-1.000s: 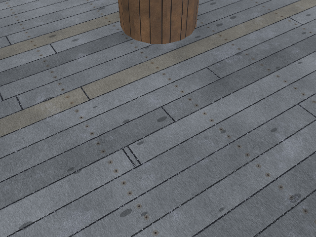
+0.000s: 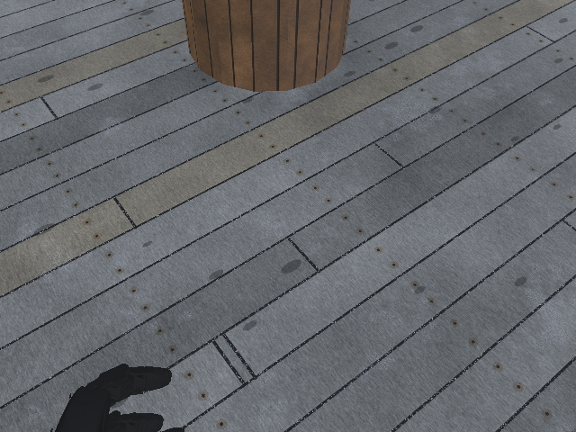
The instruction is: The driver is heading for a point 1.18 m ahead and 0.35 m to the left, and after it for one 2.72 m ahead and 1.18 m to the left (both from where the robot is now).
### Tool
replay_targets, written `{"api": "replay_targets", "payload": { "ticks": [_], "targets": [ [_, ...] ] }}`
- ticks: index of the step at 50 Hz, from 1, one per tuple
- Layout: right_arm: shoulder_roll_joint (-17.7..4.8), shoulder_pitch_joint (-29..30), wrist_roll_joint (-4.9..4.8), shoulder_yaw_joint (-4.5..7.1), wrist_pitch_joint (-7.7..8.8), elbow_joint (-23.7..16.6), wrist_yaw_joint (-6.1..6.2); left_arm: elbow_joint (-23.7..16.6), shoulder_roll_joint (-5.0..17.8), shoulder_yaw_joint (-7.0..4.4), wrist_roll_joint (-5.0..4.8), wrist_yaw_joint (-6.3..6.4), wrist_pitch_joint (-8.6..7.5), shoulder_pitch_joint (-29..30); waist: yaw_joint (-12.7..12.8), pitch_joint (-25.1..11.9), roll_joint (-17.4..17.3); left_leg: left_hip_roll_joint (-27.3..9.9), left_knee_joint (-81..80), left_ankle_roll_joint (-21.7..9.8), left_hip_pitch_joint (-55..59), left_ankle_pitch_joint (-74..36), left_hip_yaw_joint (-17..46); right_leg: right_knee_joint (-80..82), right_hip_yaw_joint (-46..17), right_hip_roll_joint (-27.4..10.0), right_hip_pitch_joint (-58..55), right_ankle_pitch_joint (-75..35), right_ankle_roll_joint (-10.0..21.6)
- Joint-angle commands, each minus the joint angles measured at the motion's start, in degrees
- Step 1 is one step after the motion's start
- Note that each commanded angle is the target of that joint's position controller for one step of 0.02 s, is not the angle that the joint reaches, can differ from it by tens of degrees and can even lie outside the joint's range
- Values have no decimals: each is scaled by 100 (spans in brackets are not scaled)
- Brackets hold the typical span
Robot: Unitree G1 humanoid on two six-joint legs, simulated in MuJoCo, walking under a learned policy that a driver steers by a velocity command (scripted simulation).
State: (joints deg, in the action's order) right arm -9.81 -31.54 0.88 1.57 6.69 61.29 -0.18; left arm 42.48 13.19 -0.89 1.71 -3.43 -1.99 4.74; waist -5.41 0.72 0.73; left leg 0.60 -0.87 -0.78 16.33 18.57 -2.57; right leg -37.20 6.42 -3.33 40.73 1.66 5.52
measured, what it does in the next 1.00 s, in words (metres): walks ahead, turning left: right foot, then left foot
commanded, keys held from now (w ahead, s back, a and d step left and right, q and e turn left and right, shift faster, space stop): w+shift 0.32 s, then w+q+shift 0.68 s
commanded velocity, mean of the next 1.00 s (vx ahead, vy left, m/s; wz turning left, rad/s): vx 0.98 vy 0.00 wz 0.46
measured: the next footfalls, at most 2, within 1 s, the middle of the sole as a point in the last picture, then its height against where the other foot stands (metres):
right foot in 0.06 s outside the picture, level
left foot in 0.56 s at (257, 324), level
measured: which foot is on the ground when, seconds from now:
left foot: down 0.00-0.08, up 0.10-0.54, down 0.56-0.98, up 1.00-1.00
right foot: up 0.00-0.04, down 0.06-0.56, up 0.58-0.96, down 0.98-1.00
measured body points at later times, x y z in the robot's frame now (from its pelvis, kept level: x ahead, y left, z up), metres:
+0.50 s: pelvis +0.46 -0.03 -0.01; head +0.50 -0.03 +0.44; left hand +0.34 +0.20 -0.14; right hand +0.72 -0.22 -0.09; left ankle +0.69 +0.06 -0.69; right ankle +0.23 -0.10 -0.72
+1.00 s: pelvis +0.97 +0.04 -0.01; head +1.00 +0.06 +0.44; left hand +1.14 +0.33 -0.06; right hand +1.04 -0.27 -0.13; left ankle +0.70 +0.02 -0.68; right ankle +1.15 -0.04 -0.73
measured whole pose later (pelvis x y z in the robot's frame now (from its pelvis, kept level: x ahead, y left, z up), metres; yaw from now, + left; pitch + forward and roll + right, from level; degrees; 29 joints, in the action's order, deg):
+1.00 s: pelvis +0.97 +0.04 -0.01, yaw +28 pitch +3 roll -1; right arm -19.1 -27.2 -0.4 5.2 4.4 52.8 -0.5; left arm 34.6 14.0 1.6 3.1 0.7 -6.0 3.3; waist -7.4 2.0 -0.9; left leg 9.1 44.3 -7.8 0.2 25.6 15.1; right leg -31.3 -1.6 -1.3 30.4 4.7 -1.6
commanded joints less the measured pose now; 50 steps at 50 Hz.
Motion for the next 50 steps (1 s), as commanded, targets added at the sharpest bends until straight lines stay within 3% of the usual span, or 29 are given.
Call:
{"api": "replay_targets", "payload": {
  "ticks": [1, 2, 3, 4, 5, 6, 7, 8, 11, 16, 20, 24, 26, 27, 28, 29, 30, 31, 32, 34, 37, 39, 41, 44, 46, 47, 48, 49, 50],
  "targets": [
    [-1212, -3, 72, 207, -11, -129, 83, -301, 537, -150, 12, 122, -104, -71, 711, 187, -952, -1459, 1545, -760, -568, -6956, -64, 202, 354, 672, -1443, 682, 371],
    [-1403, 95, 125, 263, -86, -131, 131, 7, 766, -255, -9, 188, -125, -1151, 1194, -359, -1106, -1502, 2752, -701, -714, -7523, -123, 173, 292, 858, -2511, 1067, 477],
    [-1494, 341, 114, 298, -147, -201, 150, 450, 986, -378, -10, 269, -153, -2517, 1839, -970, -970, -1320, 4381, -630, -1448, -6908, -222, 474, 115, 758, -4080, 1027, 588],
    [-908, 105, 1, 177, -151, -400, 50, 629, 1492, -537, 181, 355, -189, -3267, 1765, -1698, -104, -818, 6546, -592, -3381, -4312, -198, 590, -1488, -520, -5960, 3066, 817],
    [-359, -98, -171, 65, -15, -613, -81, 712, 1725, -621, 166, 288, -198, -3340, 1307, -2433, 1391, 246, 8333, -497, -5124, 505, 436, 1913, -5008, -1887, -6782, 5233, 1265],
    [-899, 653, -157, 203, 36, -775, -40, 738, 1416, -582, 101, 226, -205, -2829, 1272, -1644, 713, -27, 8711, -723, -5872, 156, 977, 2454, -5118, -1619, -6250, 4880, 1031],
    [-964, 1210, -158, 219, 65, -966, -25, 782, 1070, -508, 80, 225, -265, -2446, 1129, -769, 183, -333, 8562, -743, -6030, -395, 796, 2355, -4003, -1506, -5345, 3668, 941],
    [-841, 1374, -102, 181, 69, -1007, -39, 860, 768, -436, 105, 216, -331, -2366, 954, -412, -331, -543, 8145, -750, -5742, -588, 795, 2383, -3328, -1307, -4561, 2598, 827],
    [-430, 1256, 142, 77, -200, -1099, -223, 1114, 311, -258, 6, 284, -437, -2229, 317, 18, 76, -828, 7535, -541, -5169, -588, 769, 2899, -2354, -787, -3079, 2551, 603],
    [-589, 2904, 176, -32, -295, -1779, -309, 1295, 411, -215, -131, 235, -588, -2914, 541, 983, -56, -961, 5794, -252, -5971, -1714, 65, 3609, -1192, -296, -2685, 805, 603],
    [-496, 3607, -23, -164, -244, -1998, -395, 1430, 694, -211, -179, 291, -703, -3315, 718, 1031, -51, -460, 3870, -539, -4922, -2977, -423, 4113, -228, -421, -3204, -1578, 212],
    [-838, 3296, 22, -84, -236, -1864, -315, 1447, 994, -215, -17, 512, -564, -3517, 480, 221, 563, 404, 3521, -841, -4484, -2384, -916, 2685, 361, -643, -5161, -6049, -266],
    [-1227, 1703, 27, 82, -253, -1423, -251, 1348, 1256, -303, 132, 645, -368, -3266, -327, -657, 825, 763, 3612, -1043, -2920, -1711, -855, 372, 425, -804, -5131, -7002, -354],
    [-1433, 458, 25, 217, -278, -1054, -200, 1236, 1370, -352, 152, 664, -292, -2919, -935, -1079, 805, 611, 3241, -1256, -1785, -1516, -568, -1362, 439, -807, -4619, -6535, -313],
    [-1718, -160, -65, 455, -419, -997, -114, 1096, 1309, -382, 101, 613, -376, -2466, -1271, -1378, 64, 130, 3264, -1388, -575, -584, 432, -3829, 444, -35, -3202, -3434, -314],
    [-2323, 433, 151, 548, -448, -1025, -135, 598, 389, -167, -132, 408, -497, -3154, 49, -1690, -1725, -1625, 2878, -2892, 1277, -438, 3950, -6049, -329, 807, 124, 2641, -721],
    [-2063, 587, 30, 590, -491, -1142, -108, 382, 727, -164, -101, 403, -648, -2430, -346, -1989, -594, -1694, 1803, -2992, 1123, 651, 5254, -6012, -1253, 625, 683, 2120, -511],
    [-1631, 853, 25, 506, -453, -1042, -39, 212, 753, -125, -65, 369, -729, -2035, -45, -807, -25, -1613, 1403, -2588, -76, 983, 4610, -5203, -1424, 145, 794, 1597, -355],
    [-1283, 1019, 39, 431, -425, -989, -33, 102, 747, -113, -1, 349, -752, -1811, 242, -326, 469, -1369, 1206, -2284, -1106, 595, 4086, -4438, -1344, -71, 418, 1469, -349],
    [-1095, 1296, 10, 321, -323, -1021, 35, 56, 630, -59, 252, 329, -501, -1873, 753, 230, 564, -847, 1110, -2042, -2544, -277, 3179, -3915, -1258, -242, -169, 1655, -554],
    [-1362, 1294, -101, 342, -122, -1133, -17, -460, 504, 45, 305, 272, -266, -1098, 815, 703, 328, -314, 760, -1977, -3944, -816, 2525, -2420, -808, -348, -571, 1382, -842],
    [-1464, 1060, -85, 397, -68, -1168, -43, -774, 442, 117, 190, 208, -273, -371, 565, 846, 186, -46, 690, -1732, -4268, -1647, 2301, -1191, -590, -230, -1008, 218, -914],
    [-1569, 712, -108, 463, -53, -1146, -84, -909, 405, 150, 81, 180, -302, -37, 248, 627, 34, -1, 802, -1409, -3930, -2694, 2272, -328, -482, -6, -1495, -865, -819],
    [-1677, 367, -145, 518, -120, -1105, -59, -1132, 556, 132, 33, 217, -321, 268, -7, 357, -279, -128, 1293, -1154, -2673, -3857, 2396, 512, -517, 228, -1572, -956, -652],
    [-1822, 394, -129, 545, -134, -1118, -2, -1077, 821, 31, 40, 312, -324, -173, 228, -168, -380, -107, 2263, -881, -2147, -5350, 2398, 940, -537, 525, -2493, -423, -533],
    [-2050, 561, -73, 595, -127, -1163, -3, -907, 1109, -90, -8, 391, -350, -923, 657, -685, -486, -104, 3234, -767, -2138, -5703, 2451, 889, -650, 544, -3382, 31, -474],
    [-2167, 988, -40, 624, -108, -1275, -25, -617, 1390, -220, 3, 487, -379, -2145, 1409, -1231, -472, 67, 4572, -681, -2782, -5156, 2394, 813, -832, 222, -4754, 451, -392],
    [-1537, 1206, 0, 468, -44, -1476, -35, -395, 1796, -384, 155, 617, -387, -3442, 1856, -2012, 87, 364, 6410, -717, -3701, -2708, 2000, 621, -1798, -904, -6147, 2211, -233],
    [-762, 501, -370, 228, -80, -1831, 0, -415, 2116, -445, 331, 554, -399, -3141, 1110, -2959, 2138, 904, 8159, -507, -5362, 1137, 1304, 1582, -5125, -2736, -7345, 2936, 451]
  ]
}}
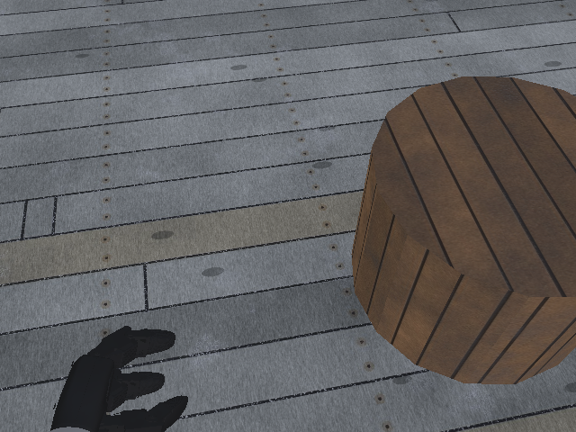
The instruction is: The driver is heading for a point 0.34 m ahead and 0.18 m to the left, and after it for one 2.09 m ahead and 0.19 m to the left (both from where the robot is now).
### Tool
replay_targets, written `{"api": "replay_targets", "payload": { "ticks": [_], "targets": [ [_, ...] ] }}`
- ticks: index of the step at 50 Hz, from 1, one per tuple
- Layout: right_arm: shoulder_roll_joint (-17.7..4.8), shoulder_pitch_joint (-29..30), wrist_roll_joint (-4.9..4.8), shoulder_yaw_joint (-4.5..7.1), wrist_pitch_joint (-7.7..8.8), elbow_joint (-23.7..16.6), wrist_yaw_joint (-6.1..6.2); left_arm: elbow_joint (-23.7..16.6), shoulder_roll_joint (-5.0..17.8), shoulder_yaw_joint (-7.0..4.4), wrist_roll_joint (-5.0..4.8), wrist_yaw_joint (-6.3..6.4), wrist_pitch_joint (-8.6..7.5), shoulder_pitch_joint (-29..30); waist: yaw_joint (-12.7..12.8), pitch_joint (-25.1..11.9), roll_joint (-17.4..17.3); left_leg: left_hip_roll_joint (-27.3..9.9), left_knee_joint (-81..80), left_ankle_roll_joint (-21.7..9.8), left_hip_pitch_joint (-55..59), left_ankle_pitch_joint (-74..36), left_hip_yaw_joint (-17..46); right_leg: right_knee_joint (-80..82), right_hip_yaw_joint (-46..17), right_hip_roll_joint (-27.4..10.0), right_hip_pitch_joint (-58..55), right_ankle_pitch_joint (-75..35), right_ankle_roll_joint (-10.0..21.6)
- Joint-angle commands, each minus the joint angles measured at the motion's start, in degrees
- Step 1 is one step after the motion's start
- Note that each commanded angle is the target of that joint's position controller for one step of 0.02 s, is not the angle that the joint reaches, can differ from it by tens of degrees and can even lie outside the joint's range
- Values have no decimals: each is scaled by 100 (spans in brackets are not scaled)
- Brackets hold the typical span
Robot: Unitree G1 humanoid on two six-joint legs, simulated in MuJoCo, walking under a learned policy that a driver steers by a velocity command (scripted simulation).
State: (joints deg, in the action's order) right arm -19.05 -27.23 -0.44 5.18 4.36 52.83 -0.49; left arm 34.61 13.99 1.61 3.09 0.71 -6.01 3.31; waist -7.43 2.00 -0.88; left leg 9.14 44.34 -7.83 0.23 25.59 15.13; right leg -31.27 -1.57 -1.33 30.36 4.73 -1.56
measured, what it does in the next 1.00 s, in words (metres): walks ahead, turning left: left foot, then right foot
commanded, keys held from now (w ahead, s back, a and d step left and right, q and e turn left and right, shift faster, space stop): w+q+shift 0.22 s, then q+shift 0.28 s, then e+shift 0.50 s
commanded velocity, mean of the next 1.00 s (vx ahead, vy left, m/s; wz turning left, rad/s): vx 0.45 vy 0.00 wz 0.40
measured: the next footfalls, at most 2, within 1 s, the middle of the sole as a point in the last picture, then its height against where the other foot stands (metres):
left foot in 0.38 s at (212, 394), level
right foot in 0.90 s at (250, 304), level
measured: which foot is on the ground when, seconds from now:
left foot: up 0.00-0.36, down 0.38-0.92, up 0.94-1.00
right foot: down 0.00-0.38, up 0.40-0.88, down 0.90-1.00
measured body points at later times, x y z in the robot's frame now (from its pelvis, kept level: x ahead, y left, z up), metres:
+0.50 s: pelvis +0.41 +0.05 +0.00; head +0.47 +0.07 +0.44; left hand +0.39 +0.34 -0.11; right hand +0.70 -0.10 -0.10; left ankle +0.50 +0.11 -0.71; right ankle +0.37 -0.17 -0.58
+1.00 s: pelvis +0.63 +0.06 +0.02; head +0.68 +0.07 +0.46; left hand +0.66 +0.38 -0.07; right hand +0.89 -0.13 -0.09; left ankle +0.51 +0.14 -0.63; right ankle +0.72 +0.00 -0.71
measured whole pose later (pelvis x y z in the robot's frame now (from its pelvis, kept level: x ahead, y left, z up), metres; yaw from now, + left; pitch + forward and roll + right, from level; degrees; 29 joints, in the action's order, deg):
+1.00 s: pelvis +0.63 +0.06 +0.02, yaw +20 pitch +4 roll +1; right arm -16.1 -7.1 0.9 3.6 -0.3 38.6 1.5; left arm 36.1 17.5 -4.4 -0.3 -1.2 -2.1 -12.8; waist 1.7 1.9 -0.1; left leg 6.6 65.7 0.9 -25.7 29.8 4.0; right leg -33.3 -2.7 3.2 25.4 11.3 3.3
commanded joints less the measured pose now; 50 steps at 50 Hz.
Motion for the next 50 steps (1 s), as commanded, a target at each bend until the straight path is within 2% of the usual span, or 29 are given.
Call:
{"api": "replay_targets", "payload": {
  "ticks": [1, 2, 3, 4, 7, 10, 12, 15, 17, 18, 19, 20, 21, 22, 23, 24, 26, 30, 33, 35, 38, 42, 44, 45, 46, 47, 48, 49, 50],
  "targets": [
    [-365, 336, -93, -136, 30, -900, 114, 340, 1630, -739, 134, 67, 65, -2515, 1296, -2419, 1518, -615, 3862, 73, -4518, -119, -747, 1359, -4504, -2648, -5628, 3628, 1197],
    [-552, 952, 57, -95, -42, -894, 72, 331, 1030, -606, 79, 60, 67, -2161, 1360, -1466, 714, -924, 3504, 83, -4588, -684, -878, 1498, -3390, -2292, -4715, 3393, 1074],
    [-490, 1212, 120, -91, -96, -946, -11, 483, 787, -556, 85, 48, 69, -2063, 1267, -827, 245, -1096, 3251, 120, -4467, -862, -988, 1632, -2585, -2054, -3942, 2374, 1008],
    [-351, 1496, 247, -105, -153, -1070, -112, 675, 700, -526, 65, 65, 49, -2201, 1192, -525, 247, -1281, 3091, 129, -4404, -891, -965, 1746, -1913, -1834, -3488, 1694, 905],
    [158, 1866, 250, -257, -371, -1521, -303, 1131, 398, -443, -118, -30, -55, -2476, 902, -70, 566, -1598, 2953, 184, -4704, -921, -1072, 2033, -714, -1681, -2948, 574, 648],
    [131, 2311, 222, -328, -395, -1966, -451, 1164, 474, -456, -153, -83, -157, -2071, 578, 166, 673, -1615, 2221, 178, -4526, -1845, -1285, 2356, 583, -1368, -2378, -607, 481],
    [100, 2681, 222, -378, -371, -2163, -505, 1172, 662, -497, -173, -87, -208, -1871, 483, 570, 407, -1450, 1088, 139, -3992, -2439, -1785, 2557, 1296, -1134, -1946, -1481, 382],
    [87, 2520, 316, -391, -290, -2008, -547, 1245, 1059, -559, -283, -7, -221, -2225, 408, 445, 284, -668, -173, 47, -2616, -2995, -2630, 1637, 1789, -915, -2141, -4264, 255],
    [-208, 1255, 300, -240, -251, -1609, -476, 1103, 1539, -674, -344, 70, -72, -2151, -174, -379, 504, -272, -502, -106, -1151, -2735, -2525, -256, 1666, -1128, -2242, -5478, 245],
    [-961, 447, -234, 182, -226, -1601, -373, 739, 2266, -917, -619, 164, -59, -1683, -696, -932, 1005, -407, -558, -241, 120, -3052, -1970, -1287, 1305, -1058, -1839, -5578, 93],
    [-1205, 216, -301, 272, -288, -1409, -208, 740, 1595, -781, -624, 155, -50, -1798, -533, -905, 229, -755, -1246, -419, 1130, -3699, -1291, -2906, 1219, -564, -851, -1371, -211],
    [-1784, 594, -56, 311, -309, -1619, -75, 491, 719, -511, -140, 140, -116, -2084, 152, -1042, -1637, -1530, -799, -747, 1897, -7232, 97, -5364, 973, 303, 462, 3339, -377],
    [-1753, 776, 339, 291, -241, -2072, -103, 197, 974, -473, -322, 78, -204, -2855, 382, -3041, -1264, -2899, -1339, -2142, 3290, -6538, 2547, -6615, -452, 425, 1408, 3445, -395],
    [-1502, 1044, 242, 312, -238, -2292, -141, 157, 1439, -547, -373, 60, -250, -2290, 153, -3197, -46, -2644, -1897, -2004, 2752, -4942, 2723, -6201, -844, 215, 1272, 2776, -220],
    [-1263, 1416, 38, 261, -186, -2327, -168, 79, 1395, -580, -396, 80, -214, -1999, 461, -2231, 439, -2307, -2199, -1785, 1773, -3977, 2368, -5638, -799, 92, 1426, 2509, -158],
    [-1032, 1716, -108, 191, -149, -2367, -163, 175, 1328, -591, -317, 133, -130, -1991, 777, -1587, 948, -2034, -2381, -1523, 741, -3698, 2113, -5238, -810, -103, 1221, 2343, -218],
    [-879, 2097, 12, 142, -137, -2384, -114, 272, 1417, -693, -329, 212, 76, -2206, 1149, -940, 828, -1923, -2560, -1332, -858, -4691, 1413, -4721, -711, -321, 585, 2199, -359],
    [-470, 1623, 60, -11, -161, -1895, 89, 236, 779, -575, -255, 265, 137, -1908, 960, -948, 291, -1465, -2229, -902, -1865, -6379, -24, -3474, -131, -378, 201, 1160, -386],
    [-123, 1709, 127, -133, -288, -1713, 177, 344, 533, -485, -286, 153, 105, -1726, 817, -1159, -144, -1117, -2270, -384, -1783, -5578, -879, -2126, 21, -323, -381, -511, -244],
    [-136, 1636, 180, -136, -271, -1603, 174, 270, 576, -481, -372, 56, 90, -1358, 601, -918, -312, -1350, -2386, -302, -1638, -5032, -931, -1541, -67, -314, -457, -1039, -123],
    [-389, 1575, 209, -22, -304, -1516, 189, -4, 946, -606, -472, -69, 112, -945, 414, -532, -424, -1780, -2318, -408, -862, -4828, -754, -1121, -124, -302, 241, -208, -19],
    [-442, 1567, 92, 60, -453, -1549, 278, -220, 937, -676, -412, -304, 177, -1025, 468, -423, -443, -2269, -1810, -514, -181, -5101, -528, -896, 73, -237, 655, 1005, 175],
    [-419, 1746, -5, 75, -491, -1633, 345, -132, 887, -718, -402, -360, 188, -1496, 734, -562, -355, -2098, -1208, -242, -253, -5472, -821, -147, 261, -6, -47, 659, 387],
    [-408, 1703, -5, 84, -460, -1683, 374, -40, 1129, -832, -360, -319, 180, -1967, 934, -845, 19, -1677, -362, 102, -695, -5303, -1163, 315, -119, 4, -1043, -786, 652],
    [-340, 1691, 199, 62, -375, -1941, 365, -85, 1800, -1024, -294, -250, 176, -2363, 942, -1317, 1229, -813, 1301, 655, -2030, -3097, -1629, 331, -1885, -1036, -2394, -3470, 1356],
    [-215, 1923, 318, -7, -342, -2053, 287, -47, 1732, -1009, -222, -184, 268, -2566, 1098, -1819, 2103, 195, 2775, 1002, -3765, 1098, -1282, 700, -3621, -1855, -3769, -4326, 2379],
    [-312, 1658, 200, -4, -320, -1939, 172, -127, 1424, -912, -254, -156, 314, -2461, 1070, -2090, 1227, -204, 3295, 976, -3963, 1162, -554, 648, -3477, -1796, -3871, -3633, 2250],
    [-253, 1878, 80, -32, -357, -1913, 140, -218, 1328, -902, -334, -115, 378, -2103, 988, -1724, 699, -338, 3383, 1021, -4067, 750, -589, 624, -2904, -1452, -3553, -3053, 1960],
    [-163, 2031, 83, -36, -411, -1885, 161, -281, 1266, -896, -433, -81, 475, -1829, 880, -1212, 217, -462, 2998, 1069, -4228, 443, -669, 730, -2540, -1184, -3016, -2640, 1722]
  ]
}}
